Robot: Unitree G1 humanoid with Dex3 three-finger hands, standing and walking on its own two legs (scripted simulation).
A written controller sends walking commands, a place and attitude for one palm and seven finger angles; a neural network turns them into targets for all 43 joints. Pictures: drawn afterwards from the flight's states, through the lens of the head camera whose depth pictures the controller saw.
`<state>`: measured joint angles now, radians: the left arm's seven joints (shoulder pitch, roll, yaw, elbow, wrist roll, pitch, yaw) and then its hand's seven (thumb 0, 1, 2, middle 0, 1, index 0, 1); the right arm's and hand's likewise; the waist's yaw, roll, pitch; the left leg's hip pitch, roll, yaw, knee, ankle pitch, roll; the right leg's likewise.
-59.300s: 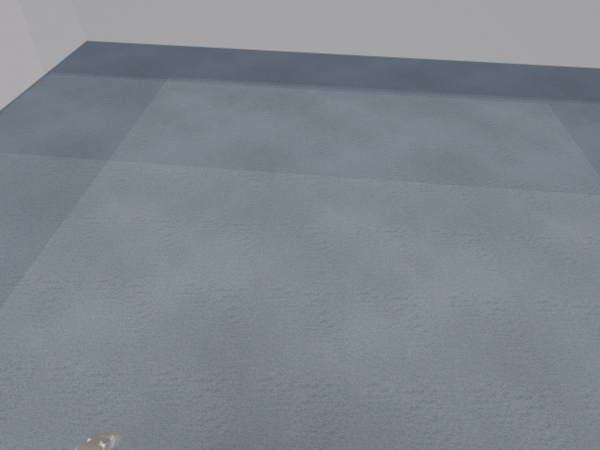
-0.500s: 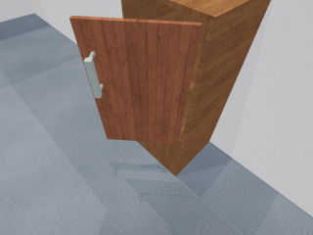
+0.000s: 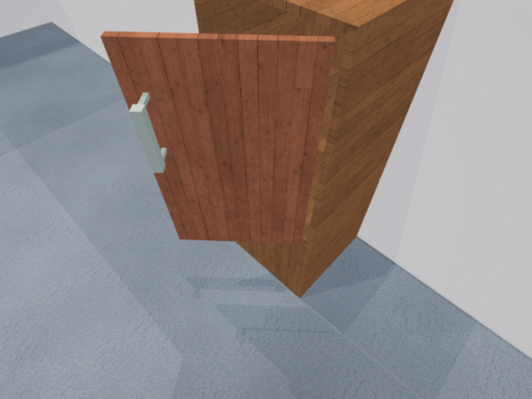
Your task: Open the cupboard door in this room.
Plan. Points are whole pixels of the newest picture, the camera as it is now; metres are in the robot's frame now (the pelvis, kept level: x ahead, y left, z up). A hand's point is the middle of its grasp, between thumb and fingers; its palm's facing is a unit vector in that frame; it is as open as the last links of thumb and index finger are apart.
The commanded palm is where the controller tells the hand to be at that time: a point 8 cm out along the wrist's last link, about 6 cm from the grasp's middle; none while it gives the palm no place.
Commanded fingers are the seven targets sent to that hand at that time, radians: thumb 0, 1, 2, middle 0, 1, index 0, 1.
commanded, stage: come to a stop and stand still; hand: left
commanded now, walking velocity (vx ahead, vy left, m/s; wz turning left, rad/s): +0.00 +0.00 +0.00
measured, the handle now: (152, 134) +0.54 +0.25 +0.08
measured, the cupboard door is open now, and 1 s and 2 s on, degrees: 42 42 42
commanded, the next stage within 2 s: none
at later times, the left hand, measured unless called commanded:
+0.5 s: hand out of the picture -0.08 +0.21 -0.17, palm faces +0.05 -0.98 -0.21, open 7.4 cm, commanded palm none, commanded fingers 0.00 0.90 0.90 -0.20 -0.30 -0.20 -0.30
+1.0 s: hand out of the picture -0.12 +0.18 -0.18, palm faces +0.09 -0.99 -0.14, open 7.4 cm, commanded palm none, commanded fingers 0.00 0.90 0.90 -0.20 -0.30 -0.20 -0.30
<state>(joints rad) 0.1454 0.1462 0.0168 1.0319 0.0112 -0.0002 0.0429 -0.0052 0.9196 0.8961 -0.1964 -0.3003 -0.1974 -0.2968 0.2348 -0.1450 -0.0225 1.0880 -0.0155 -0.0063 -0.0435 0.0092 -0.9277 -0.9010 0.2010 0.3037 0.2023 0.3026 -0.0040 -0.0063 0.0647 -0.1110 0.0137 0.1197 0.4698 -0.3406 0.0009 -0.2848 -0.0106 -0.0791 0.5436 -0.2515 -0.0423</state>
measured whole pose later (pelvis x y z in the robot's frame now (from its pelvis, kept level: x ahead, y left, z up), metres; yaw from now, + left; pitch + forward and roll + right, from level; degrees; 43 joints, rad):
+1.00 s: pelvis -0.11 +0.03 +0.00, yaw +2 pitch -4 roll +0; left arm 0.35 0.10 0.02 1.05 0.03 0.01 0.02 0.00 0.91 0.90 -0.19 -0.30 -0.20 -0.30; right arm 0.30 -0.13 -0.02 1.06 -0.03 0.02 -0.01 0.00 -0.91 -0.90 0.20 0.30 0.20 0.30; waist 0.00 -0.01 0.03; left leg -0.33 -0.04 0.06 0.56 -0.29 0.04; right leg -0.38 0.00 0.03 0.55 -0.27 -0.02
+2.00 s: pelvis -0.24 +0.04 +0.00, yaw +0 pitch -2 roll -1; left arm 0.37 0.14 0.01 1.07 0.02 0.00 0.02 0.00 0.91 0.90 -0.19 -0.30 -0.20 -0.30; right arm 0.31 -0.13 -0.01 1.09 -0.02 0.01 -0.02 0.00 -0.91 -0.90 0.20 0.30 0.20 0.30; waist 0.00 -0.01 0.02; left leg -0.31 -0.03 -0.02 0.48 -0.16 0.02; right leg -0.28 0.01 0.00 0.49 -0.22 -0.01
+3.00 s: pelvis -0.15 +0.04 +0.00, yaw -1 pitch +0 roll +0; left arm 0.36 0.13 0.02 1.07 0.02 -0.02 0.00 0.00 0.90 0.90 -0.19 -0.30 -0.20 -0.30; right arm 0.32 -0.15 0.00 1.10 -0.03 -0.02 -0.01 0.00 -0.91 -0.90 0.20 0.30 0.20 0.30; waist 0.01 -0.01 0.00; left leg -0.25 -0.02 -0.01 0.56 -0.32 0.03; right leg -0.20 0.02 0.03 0.54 -0.34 -0.01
